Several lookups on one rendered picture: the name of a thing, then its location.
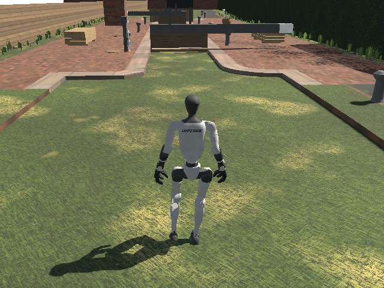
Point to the robot left forearm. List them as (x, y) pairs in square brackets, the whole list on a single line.
[(162, 160)]

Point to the robot left upper arm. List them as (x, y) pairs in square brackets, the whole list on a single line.
[(173, 126)]

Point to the right robot hand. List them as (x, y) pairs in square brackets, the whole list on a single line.
[(220, 173)]

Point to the robot right forearm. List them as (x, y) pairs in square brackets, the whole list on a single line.
[(220, 160)]

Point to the robot right foot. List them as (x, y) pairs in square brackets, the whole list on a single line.
[(195, 238)]

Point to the left robot hand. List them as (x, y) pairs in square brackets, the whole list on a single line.
[(157, 175)]

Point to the robot right upper arm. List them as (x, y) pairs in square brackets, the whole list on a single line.
[(213, 135)]

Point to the right robot thigh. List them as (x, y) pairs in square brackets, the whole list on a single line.
[(204, 182)]

